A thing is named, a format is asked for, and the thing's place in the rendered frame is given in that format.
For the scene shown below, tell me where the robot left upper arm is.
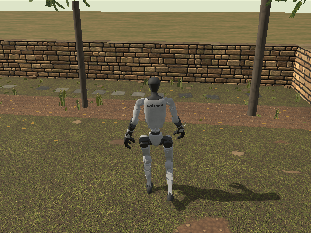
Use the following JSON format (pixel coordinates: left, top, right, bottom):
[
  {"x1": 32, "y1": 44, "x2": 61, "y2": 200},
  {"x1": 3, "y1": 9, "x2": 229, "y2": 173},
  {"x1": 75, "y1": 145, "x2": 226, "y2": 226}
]
[{"x1": 131, "y1": 98, "x2": 145, "y2": 125}]

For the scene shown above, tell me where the robot right hand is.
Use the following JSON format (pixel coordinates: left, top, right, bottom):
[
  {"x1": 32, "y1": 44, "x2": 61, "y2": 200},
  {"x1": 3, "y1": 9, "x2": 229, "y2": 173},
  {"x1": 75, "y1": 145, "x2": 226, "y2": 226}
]
[{"x1": 173, "y1": 130, "x2": 185, "y2": 139}]

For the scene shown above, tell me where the robot left hand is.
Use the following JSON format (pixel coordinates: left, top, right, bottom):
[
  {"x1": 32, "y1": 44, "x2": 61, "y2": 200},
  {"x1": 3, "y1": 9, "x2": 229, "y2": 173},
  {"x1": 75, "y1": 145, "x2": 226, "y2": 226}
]
[{"x1": 124, "y1": 137, "x2": 135, "y2": 148}]

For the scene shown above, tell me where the robot left forearm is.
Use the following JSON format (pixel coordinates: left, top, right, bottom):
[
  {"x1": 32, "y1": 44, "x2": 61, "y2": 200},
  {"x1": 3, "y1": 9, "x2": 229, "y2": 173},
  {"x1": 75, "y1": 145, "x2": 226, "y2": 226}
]
[{"x1": 125, "y1": 118, "x2": 136, "y2": 138}]

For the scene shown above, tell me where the robot right forearm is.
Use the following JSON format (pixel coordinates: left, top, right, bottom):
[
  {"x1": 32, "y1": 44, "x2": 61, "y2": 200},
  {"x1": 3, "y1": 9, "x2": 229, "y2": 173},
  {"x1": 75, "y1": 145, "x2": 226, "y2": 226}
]
[{"x1": 175, "y1": 116, "x2": 184, "y2": 132}]

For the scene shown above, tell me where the right robot thigh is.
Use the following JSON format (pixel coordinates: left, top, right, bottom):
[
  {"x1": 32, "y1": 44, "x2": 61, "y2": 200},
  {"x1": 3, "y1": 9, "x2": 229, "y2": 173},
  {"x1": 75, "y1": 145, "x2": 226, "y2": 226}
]
[{"x1": 162, "y1": 135, "x2": 173, "y2": 169}]

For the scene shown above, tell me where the left robot shin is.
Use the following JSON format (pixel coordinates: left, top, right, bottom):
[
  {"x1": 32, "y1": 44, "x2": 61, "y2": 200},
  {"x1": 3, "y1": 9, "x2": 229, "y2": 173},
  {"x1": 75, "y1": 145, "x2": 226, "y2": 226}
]
[{"x1": 143, "y1": 156, "x2": 151, "y2": 187}]

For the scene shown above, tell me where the robot right upper arm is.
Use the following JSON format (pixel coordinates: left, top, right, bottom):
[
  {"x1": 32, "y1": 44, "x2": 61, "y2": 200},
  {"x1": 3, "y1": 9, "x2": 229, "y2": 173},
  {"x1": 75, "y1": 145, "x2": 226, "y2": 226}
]
[{"x1": 165, "y1": 97, "x2": 179, "y2": 123}]

